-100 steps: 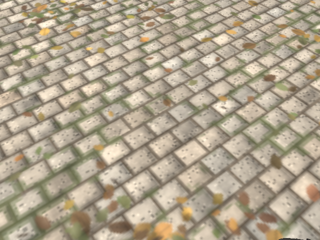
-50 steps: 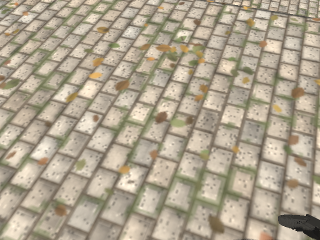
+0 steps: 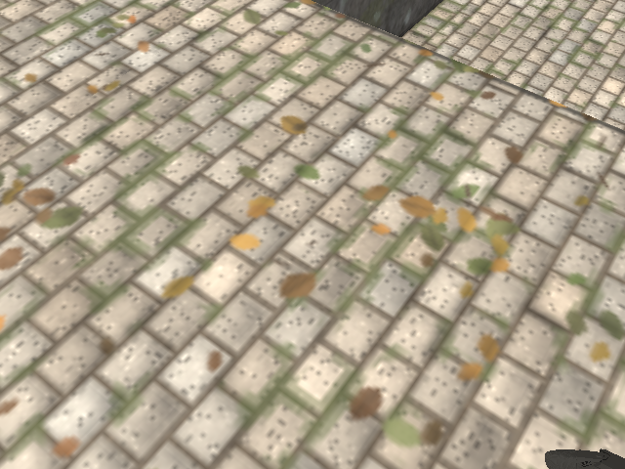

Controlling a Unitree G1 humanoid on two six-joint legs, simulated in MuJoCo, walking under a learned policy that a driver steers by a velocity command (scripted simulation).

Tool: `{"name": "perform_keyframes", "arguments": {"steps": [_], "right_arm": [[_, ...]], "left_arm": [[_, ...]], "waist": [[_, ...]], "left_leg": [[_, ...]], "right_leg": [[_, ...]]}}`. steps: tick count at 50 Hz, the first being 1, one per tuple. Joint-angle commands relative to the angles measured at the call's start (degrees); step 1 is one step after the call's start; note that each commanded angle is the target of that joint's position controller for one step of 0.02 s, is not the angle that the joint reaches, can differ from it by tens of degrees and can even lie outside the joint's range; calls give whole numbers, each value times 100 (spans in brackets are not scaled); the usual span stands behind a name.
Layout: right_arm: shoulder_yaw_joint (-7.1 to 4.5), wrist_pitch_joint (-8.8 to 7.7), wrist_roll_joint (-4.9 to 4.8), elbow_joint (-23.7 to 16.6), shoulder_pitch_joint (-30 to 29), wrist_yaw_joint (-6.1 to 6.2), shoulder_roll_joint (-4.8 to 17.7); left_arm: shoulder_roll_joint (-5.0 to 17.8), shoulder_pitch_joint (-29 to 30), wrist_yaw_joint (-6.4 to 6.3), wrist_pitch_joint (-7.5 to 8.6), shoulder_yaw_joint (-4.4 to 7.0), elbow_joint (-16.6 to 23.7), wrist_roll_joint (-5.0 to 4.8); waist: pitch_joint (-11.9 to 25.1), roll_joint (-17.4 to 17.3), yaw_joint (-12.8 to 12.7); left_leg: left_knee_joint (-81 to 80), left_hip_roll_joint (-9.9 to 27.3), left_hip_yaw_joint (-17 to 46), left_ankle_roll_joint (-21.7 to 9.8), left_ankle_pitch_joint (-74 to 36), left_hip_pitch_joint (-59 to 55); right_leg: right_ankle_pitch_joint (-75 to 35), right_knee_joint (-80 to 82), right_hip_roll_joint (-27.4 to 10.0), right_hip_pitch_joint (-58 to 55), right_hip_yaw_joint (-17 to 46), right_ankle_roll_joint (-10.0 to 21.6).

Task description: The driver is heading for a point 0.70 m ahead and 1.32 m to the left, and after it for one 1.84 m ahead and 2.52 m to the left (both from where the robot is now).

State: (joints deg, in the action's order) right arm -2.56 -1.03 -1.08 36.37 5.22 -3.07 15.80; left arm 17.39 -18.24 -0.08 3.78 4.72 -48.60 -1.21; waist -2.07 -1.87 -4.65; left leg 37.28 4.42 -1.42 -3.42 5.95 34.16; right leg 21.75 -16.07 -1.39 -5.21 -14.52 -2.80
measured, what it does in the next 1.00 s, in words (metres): walks ahead, turning left: left foot, then right foot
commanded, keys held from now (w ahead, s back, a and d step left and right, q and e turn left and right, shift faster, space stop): w+q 1.00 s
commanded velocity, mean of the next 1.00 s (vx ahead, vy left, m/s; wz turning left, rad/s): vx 0.50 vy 0.00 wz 0.59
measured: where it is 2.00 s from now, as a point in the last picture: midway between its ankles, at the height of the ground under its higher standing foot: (134, 277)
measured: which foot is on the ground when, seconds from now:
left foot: up 0.00-0.02, down 0.04-0.54, up 0.56-1.00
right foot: down 0.00-0.06, up 0.08-0.52, down 0.54-1.00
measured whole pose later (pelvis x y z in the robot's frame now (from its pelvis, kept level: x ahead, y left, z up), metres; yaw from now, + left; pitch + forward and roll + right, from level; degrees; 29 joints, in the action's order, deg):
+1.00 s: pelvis +0.51 +0.12 +0.00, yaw +36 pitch +2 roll -2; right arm -3.0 -0.9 -1.4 32.9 4.5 -3.0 15.9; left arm 18.0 -19.0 0.0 3.7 4.1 -49.1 -1.1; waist -2.9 -1.7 -5.7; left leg 37.3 3.8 -1.1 -2.8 4.6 35.2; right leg 21.5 -15.0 -1.1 -5.6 -13.0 -2.1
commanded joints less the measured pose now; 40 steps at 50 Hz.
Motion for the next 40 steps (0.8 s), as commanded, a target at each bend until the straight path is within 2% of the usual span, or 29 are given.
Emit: {"name": "perform_keyframes", "arguments": {"steps": [1,2,3,4,5,6,7,8,9,12,14,17,20,23,24,25,26,27,28,29,30,31,32,33,34,36,40], "right_arm": [[-389,-19,3,-256,866,13,866],[-603,27,-25,25,1877,106,1269],[-736,33,-80,35,1947,203,2003],[-620,-87,-34,-249,1994,152,1803],[-492,-183,17,-186,1865,108,1360],[-445,-234,16,-164,1643,113,1206],[-390,-242,19,-213,1235,129,1032],[-328,-247,72,-304,954,150,868],[-308,-247,113,-375,825,171,834],[-342,-285,70,-295,911,261,950],[-371,-270,39,-203,1081,336,1038],[-381,-223,6,-86,1297,394,1062],[-400,-188,-32,58,1547,403,1096],[-393,-136,-40,124,1597,424,1025],[-401,-115,-32,122,1553,429,1026],[-384,-92,-31,104,1472,428,960],[-316,-93,-10,66,1440,419,765],[-185,-110,68,-34,1461,401,419],[-91,-158,-95,-210,2210,401,149],[-188,-163,-153,-65,2191,428,749],[-281,-133,-109,-100,1582,426,1062],[-291,-104,-42,-151,1281,433,1032],[-304,-104,13,-220,1074,410,957],[-304,-88,-16,-249,1079,367,848],[-287,-62,-58,-258,1119,339,729],[-238,-12,-60,-332,1023,313,525],[-182,-17,-25,-465,649,259,426]], "left_arm": [[1208,353,-62,-70,283,353,-98],[1011,240,-89,-63,199,394,-21],[230,-194,-45,27,-49,707,251],[379,48,21,247,-103,818,134],[831,697,75,359,16,974,-107],[745,859,71,428,-29,1038,-107],[708,850,19,444,-27,966,39],[768,762,-2,399,17,924,129],[771,682,11,327,33,910,152],[536,767,0,180,-22,924,225],[399,1210,-1,156,-84,1040,228],[284,1821,58,191,-149,1169,173],[372,2209,128,256,-136,1300,99],[568,2167,180,328,-50,1328,80],[626,2016,180,354,-14,1302,69],[671,1673,164,381,34,1212,68],[814,1142,126,407,120,1095,114],[1108,299,76,421,207,1020,204],[1547,-214,90,336,314,823,253],[1035,-118,127,309,216,863,100],[679,100,98,271,118,928,88],[571,373,84,232,65,958,142],[447,533,71,206,24,916,162],[383,600,50,212,-9,882,198],[360,616,42,230,-9,841,190],[451,567,40,273,26,729,144],[708,519,24,259,100,563,148]], "waist": [[518,564,926],[1056,270,1360],[1358,-1384,859],[2446,-1112,1019],[1785,-522,1201],[1194,-316,1022],[840,59,758],[689,-14,540],[643,-100,416],[488,-14,365],[317,-49,506],[190,-225,750],[120,-292,894],[148,-435,809],[173,-542,718],[262,-605,521],[602,-547,258],[1372,49,-82],[2009,1953,241],[1637,1525,136],[945,1006,-17],[578,654,64],[283,611,144],[199,752,267],[171,854,315],[96,803,339],[53,600,290]], "left_leg": [[-347,-661,-544,-419,375,-1543],[-460,-694,-186,-650,154,-3235],[-847,831,2734,-1537,670,-5085],[-1908,1538,5116,-2178,1718,-5693],[-2111,1399,4409,-1796,1558,-5364],[-2067,1169,3649,-1592,1143,-4611],[-2043,933,3063,-1406,503,-3810],[-2124,751,2656,-1326,-131,-3203],[-2249,656,2511,-1330,-415,-2847],[-2410,477,2027,-1384,-1060,-2268],[-2431,310,1796,-1251,-926,-2130],[-2368,101,1675,-998,-286,-1981],[-2175,209,1982,-916,59,-2105],[-1713,352,2470,-822,158,-2531],[-1542,371,2600,-774,64,-2597],[-1291,280,2627,-686,-60,-2569],[-683,6,2448,-510,-276,-2393],[878,-347,1971,-283,382,-1726],[2686,-1113,1201,120,2775,311],[3490,-637,1286,214,2710,1079],[3699,-443,1194,256,2168,1240],[3626,-255,1017,292,1755,1065],[3387,-109,999,310,1476,961],[3226,37,969,301,1300,712],[3098,99,883,305,1216,577],[2837,171,768,350,1093,638],[1908,236,675,432,233,844]], "right_leg": [[-5613,-1678,-1337,296,177,765],[-4859,-3189,-1098,1315,108,527],[-90,-5389,-178,3909,213,114],[1355,-6387,363,4776,1733,102],[833,-6442,44,5319,2010,227],[339,-6013,-188,5297,1946,334],[-12,-5504,-403,4945,1950,326],[-246,-5129,-534,4496,1986,307],[-380,-4962,-554,4209,1985,261],[-776,-4232,-448,4030,1826,11],[-1488,-3397,-337,4084,1802,-106],[-2451,-2165,-82,3729,1799,-138],[-2642,-1600,72,3466,1867,-79],[-2133,-1236,135,3241,1987,84],[-1860,-1186,149,3033,1961,168],[-1797,-984,175,2572,1861,283],[-1796,-860,28,1679,1895,466],[-1466,-945,-918,240,2788,836],[-149,-417,-2160,-1479,5433,1780],[1108,-116,-2274,-1314,5993,1752],[944,-46,-2015,-675,5088,1493],[189,18,-1769,-34,4323,1337],[-450,134,-1551,455,3789,1293],[-854,262,-1388,785,3344,1223],[-1072,396,-1291,955,3030,1218],[-1512,594,-1303,1089,2580,1320],[-2369,727,-1342,899,1815,1378]]}}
